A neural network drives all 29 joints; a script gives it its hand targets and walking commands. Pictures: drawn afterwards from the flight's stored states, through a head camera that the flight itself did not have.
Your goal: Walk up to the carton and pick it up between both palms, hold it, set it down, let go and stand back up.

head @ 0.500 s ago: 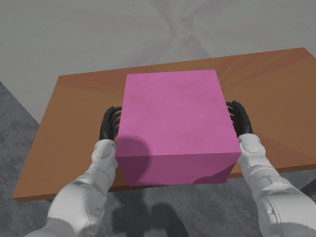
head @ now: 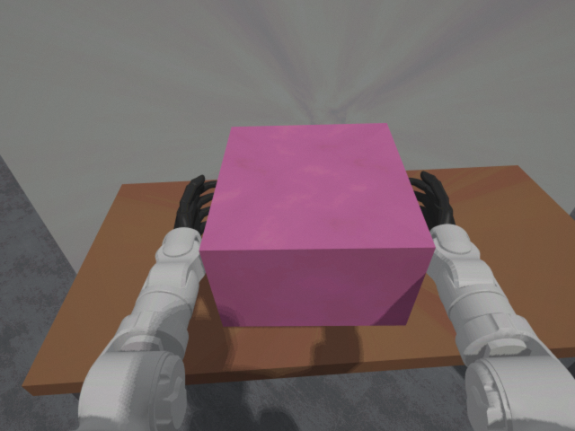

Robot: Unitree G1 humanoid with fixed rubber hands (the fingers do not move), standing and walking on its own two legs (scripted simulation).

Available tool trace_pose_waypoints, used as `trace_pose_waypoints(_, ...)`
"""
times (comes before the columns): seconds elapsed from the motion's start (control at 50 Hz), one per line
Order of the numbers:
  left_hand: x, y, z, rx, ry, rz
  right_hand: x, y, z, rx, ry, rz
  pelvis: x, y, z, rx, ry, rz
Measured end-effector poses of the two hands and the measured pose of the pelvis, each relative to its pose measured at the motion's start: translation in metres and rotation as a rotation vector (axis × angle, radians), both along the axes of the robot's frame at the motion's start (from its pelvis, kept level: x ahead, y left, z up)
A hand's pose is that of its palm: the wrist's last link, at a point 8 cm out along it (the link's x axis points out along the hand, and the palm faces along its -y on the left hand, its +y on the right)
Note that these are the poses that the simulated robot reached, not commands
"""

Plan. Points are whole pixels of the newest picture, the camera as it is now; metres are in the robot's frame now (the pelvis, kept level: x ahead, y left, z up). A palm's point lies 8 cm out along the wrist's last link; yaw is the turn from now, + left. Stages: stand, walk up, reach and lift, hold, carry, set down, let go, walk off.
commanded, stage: reach and lift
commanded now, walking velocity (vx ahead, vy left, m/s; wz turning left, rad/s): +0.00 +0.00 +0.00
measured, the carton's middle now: (310, 217) +0.44 -0.02 +0.11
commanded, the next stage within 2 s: hold in 1.30 s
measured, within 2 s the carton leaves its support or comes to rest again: neither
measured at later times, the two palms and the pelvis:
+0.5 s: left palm (181, 233) +0.38 +0.16 +0.14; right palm (441, 235) +0.36 -0.20 +0.14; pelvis +0.01 +0.00 +0.00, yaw +0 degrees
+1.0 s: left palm (171, 228) +0.37 +0.17 +0.16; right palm (438, 233) +0.36 -0.19 +0.15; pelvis +0.01 +0.01 +0.00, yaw +0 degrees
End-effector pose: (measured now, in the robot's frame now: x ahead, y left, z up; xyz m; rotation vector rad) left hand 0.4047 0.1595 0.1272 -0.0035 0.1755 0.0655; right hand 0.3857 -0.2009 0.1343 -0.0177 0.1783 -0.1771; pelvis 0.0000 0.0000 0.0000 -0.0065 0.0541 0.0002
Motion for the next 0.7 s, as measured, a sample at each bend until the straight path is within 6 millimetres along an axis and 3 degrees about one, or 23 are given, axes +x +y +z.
trace_pose_waypoints(0.18,-0.014,0.01,-0.005,0.011,0.016,0.012,-0.011,0.009,-0.011,0.01,0.015,0.01,0.006,0.003,0.001,-0.007,-0.024,0.013)
trace_pose_waypoints(0.36,-0.02,0.005,0.011,0.024,0.001,0.01,-0.018,0.005,-0.002,0.012,0.001,0.01,0.01,0.006,0.001,-0.01,-0.053,0.005)
trace_pose_waypoints(0.7,-0.035,0.01,0.019,0.024,0.001,0.019,-0.028,0.009,0.005,0.009,0.002,0.019,0.011,0.003,0.002,-0.009,-0.098,0.004)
